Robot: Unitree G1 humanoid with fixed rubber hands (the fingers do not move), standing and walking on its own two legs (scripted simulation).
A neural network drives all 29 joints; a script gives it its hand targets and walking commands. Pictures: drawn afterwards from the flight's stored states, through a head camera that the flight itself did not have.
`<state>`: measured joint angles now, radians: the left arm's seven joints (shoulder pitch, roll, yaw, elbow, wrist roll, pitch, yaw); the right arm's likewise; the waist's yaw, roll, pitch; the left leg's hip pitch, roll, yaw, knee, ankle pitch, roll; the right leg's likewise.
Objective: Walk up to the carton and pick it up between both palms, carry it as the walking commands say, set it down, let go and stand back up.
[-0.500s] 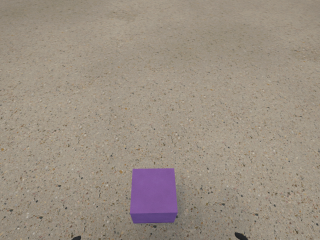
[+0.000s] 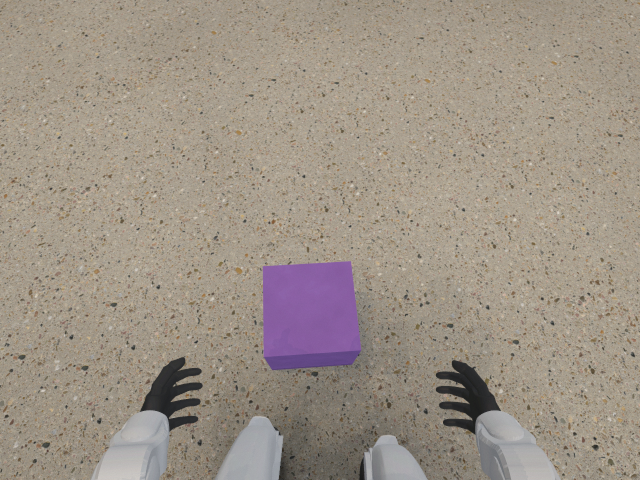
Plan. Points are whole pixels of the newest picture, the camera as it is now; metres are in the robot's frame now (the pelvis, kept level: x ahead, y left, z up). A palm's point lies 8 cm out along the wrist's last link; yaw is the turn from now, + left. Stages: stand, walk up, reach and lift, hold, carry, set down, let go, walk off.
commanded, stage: reach and lift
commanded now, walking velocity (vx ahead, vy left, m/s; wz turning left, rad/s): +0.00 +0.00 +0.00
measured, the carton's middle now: (309, 318) +0.46 +0.04 -0.61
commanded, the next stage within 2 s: none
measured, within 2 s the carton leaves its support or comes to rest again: neither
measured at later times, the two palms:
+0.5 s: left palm (171, 329) +0.31 +0.24 -0.14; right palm (449, 325) +0.34 -0.17 -0.14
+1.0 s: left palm (184, 254) +0.45 +0.25 -0.17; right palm (428, 249) +0.48 -0.16 -0.16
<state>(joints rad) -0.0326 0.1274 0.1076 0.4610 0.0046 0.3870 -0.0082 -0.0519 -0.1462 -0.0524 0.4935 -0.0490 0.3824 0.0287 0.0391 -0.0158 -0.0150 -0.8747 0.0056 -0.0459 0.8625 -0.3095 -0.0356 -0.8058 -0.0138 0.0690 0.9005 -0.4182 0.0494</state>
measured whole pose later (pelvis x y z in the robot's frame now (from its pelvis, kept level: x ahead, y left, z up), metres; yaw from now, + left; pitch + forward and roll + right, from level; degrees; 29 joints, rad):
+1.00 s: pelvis -0.04 +0.01 -0.06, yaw -2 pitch +43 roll -2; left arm -1.02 0.27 0.36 0.82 0.00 0.15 0.01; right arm -1.07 -0.27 -0.21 0.83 0.05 0.16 -0.03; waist 0.06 -0.02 -0.03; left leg -1.54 0.00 -0.05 1.05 -0.27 -0.02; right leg -1.47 0.01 0.09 1.08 -0.37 0.08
